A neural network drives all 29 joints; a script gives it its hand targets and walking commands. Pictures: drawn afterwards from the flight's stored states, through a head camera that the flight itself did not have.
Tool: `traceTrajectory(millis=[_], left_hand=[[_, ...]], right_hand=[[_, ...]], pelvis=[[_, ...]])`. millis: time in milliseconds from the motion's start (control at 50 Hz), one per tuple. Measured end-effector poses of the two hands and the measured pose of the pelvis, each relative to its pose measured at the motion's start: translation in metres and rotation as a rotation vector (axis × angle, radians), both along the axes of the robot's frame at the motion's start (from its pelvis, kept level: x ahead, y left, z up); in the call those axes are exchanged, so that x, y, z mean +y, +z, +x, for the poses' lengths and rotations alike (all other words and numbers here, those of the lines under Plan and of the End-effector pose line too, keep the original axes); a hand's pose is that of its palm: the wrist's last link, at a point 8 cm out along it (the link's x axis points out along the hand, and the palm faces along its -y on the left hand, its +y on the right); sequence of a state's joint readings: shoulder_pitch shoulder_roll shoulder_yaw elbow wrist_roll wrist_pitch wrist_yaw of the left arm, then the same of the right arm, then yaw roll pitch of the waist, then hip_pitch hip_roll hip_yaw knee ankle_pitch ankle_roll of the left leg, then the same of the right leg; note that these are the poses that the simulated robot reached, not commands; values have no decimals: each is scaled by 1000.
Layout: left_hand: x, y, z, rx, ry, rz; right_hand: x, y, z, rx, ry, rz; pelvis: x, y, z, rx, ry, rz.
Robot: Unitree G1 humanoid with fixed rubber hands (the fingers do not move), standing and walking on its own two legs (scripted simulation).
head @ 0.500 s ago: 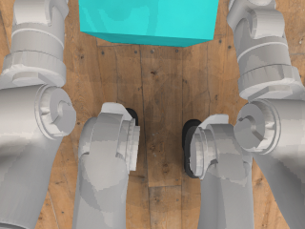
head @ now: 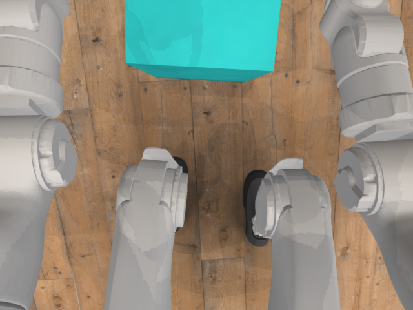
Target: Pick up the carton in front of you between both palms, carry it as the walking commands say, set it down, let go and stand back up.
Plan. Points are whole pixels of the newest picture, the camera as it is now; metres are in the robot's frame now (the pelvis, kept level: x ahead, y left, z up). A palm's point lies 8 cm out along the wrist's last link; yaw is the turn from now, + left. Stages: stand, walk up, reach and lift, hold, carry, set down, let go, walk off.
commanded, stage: set down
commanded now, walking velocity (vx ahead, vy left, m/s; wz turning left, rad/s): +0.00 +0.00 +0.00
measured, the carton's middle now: (203, 18) +0.55 +0.07 -0.27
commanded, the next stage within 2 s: let go in 0.80 s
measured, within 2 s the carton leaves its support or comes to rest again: neither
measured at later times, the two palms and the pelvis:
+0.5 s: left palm out of the picture +0.56 +0.28 +0.03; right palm out of the picture +0.58 -0.11 +0.03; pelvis +0.02 +0.01 +0.13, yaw +0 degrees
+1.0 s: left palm out of the picture +0.53 +0.29 +0.15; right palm out of the picture +0.55 -0.12 +0.15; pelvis +0.05 +0.01 +0.27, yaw +2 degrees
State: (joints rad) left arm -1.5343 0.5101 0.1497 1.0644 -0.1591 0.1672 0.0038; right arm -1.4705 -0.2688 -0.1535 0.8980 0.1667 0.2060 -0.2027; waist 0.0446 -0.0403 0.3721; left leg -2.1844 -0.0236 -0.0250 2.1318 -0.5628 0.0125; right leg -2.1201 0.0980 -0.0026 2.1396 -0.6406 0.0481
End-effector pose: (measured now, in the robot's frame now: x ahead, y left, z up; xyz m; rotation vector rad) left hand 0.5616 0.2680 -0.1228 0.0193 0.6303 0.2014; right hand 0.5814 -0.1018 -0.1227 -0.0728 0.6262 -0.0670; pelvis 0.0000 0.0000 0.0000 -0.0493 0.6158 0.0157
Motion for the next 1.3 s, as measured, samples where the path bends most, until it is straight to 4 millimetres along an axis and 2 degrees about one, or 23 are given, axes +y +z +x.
traceTrajectory(millis=[160, 380, 720, 880, 980, 1100, 1300], left_hand=[[4, 60, -5, 26, 0, -2], [11, 114, 0, 8, -2, 5], [18, 225, -3, 10, -8, 1], [18, 262, -9, 25, -19, 15], [19, 275, -27, 70, -47, 62], [21, 294, -70, 123, -72, 99], [13, 344, -132, 132, -78, 88]], right_hand=[[-1, 61, 0, 24, -23, 1], [-6, 113, 3, 4, -23, -9], [-9, 222, 0, 2, -10, -6], [-11, 260, -6, 13, 4, -22], [-16, 273, -24, 49, 37, -74], [-31, 293, -65, 97, 72, -119], [-56, 340, -123, 114, 88, -110]], pelvis=[[2, 47, 2, 105, 9, -12], [6, 97, 8, 176, 10, -16], [8, 198, 27, 203, 24, -9], [8, 239, 34, 184, 28, -4], [9, 263, 43, 160, 31, -1], [12, 292, 61, 102, 35, 7], [11, 327, 85, -19, 39, 25]])
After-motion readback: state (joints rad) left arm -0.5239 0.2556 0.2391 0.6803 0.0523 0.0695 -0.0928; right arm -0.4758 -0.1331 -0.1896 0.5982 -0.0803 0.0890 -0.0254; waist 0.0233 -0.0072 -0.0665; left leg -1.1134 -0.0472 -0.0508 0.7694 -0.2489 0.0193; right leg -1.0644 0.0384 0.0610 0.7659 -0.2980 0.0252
